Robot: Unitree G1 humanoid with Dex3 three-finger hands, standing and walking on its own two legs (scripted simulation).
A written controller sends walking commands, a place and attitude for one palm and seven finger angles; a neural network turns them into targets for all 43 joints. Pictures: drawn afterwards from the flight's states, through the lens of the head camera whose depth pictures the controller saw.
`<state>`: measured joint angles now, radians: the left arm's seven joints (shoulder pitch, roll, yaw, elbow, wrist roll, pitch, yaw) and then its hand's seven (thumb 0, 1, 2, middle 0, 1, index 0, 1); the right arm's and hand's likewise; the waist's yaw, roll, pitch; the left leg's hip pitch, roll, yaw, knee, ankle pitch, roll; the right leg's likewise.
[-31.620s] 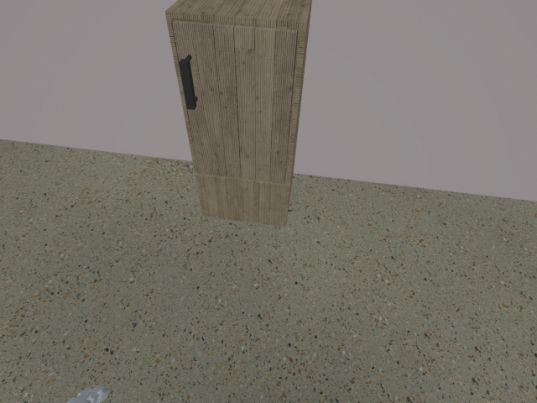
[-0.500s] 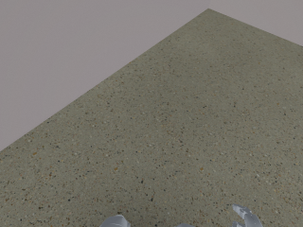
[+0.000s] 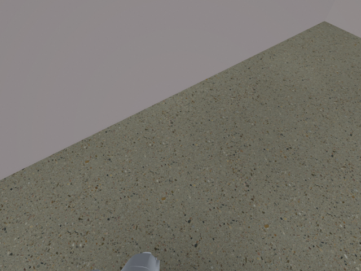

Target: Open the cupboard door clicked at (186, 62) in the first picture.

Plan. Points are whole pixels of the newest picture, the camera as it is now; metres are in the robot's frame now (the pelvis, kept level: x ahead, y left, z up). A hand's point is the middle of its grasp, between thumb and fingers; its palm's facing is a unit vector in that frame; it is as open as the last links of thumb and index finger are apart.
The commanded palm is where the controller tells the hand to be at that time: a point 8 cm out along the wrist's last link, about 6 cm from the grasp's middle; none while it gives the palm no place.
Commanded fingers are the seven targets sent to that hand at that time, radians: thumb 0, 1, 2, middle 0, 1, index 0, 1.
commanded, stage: turn to face it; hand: left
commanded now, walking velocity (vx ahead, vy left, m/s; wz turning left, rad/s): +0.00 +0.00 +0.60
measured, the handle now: out of the picture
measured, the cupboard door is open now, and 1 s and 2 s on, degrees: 49 49 49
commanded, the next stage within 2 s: none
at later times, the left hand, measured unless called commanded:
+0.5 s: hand out of the picture +0.07 +0.22 -0.16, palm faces +0.29 -0.91 -0.29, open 7.4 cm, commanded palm none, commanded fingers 0.00 0.90 0.90 -0.20 -0.30 -0.20 -0.30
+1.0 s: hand out of the picture -0.05 +0.18 -0.19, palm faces +0.60 -0.77 -0.22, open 7.4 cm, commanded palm none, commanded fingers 0.00 0.90 0.90 -0.20 -0.30 -0.20 -0.30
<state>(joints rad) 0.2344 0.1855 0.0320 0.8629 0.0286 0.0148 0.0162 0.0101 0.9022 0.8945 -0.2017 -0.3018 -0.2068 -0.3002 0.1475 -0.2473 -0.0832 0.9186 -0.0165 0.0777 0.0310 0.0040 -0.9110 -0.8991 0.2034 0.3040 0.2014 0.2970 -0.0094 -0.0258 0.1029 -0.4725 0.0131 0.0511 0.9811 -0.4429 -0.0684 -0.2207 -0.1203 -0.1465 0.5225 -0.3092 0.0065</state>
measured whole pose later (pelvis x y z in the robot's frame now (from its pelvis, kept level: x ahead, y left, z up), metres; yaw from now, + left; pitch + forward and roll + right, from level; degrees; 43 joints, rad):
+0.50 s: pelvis +0.01 -0.03 -0.01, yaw +17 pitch +2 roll +0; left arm 0.14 0.26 0.06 0.83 0.02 0.03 0.00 0.01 0.91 0.89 -0.20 -0.30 -0.20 -0.30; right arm 0.19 -0.23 -0.07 0.90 -0.02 0.06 0.01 0.00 -0.90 -0.90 0.21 0.30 0.21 0.30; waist -0.01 0.01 0.07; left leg -0.37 -0.02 -0.12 0.59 -0.25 -0.03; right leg -0.30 -0.04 -0.02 0.59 -0.33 0.06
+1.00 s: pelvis +0.03 -0.02 -0.01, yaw +36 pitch +1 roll -1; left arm 0.20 0.27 0.07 0.91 0.02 0.08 0.01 0.01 0.90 0.89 -0.20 -0.30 -0.21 -0.30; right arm 0.11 -0.21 -0.05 0.88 -0.02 0.02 0.01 0.00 -0.91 -0.90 0.20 0.30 0.20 0.30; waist 0.01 -0.07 0.11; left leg -0.32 -0.01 0.03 0.60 -0.30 0.04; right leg -0.46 -0.11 -0.05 1.11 -0.49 0.08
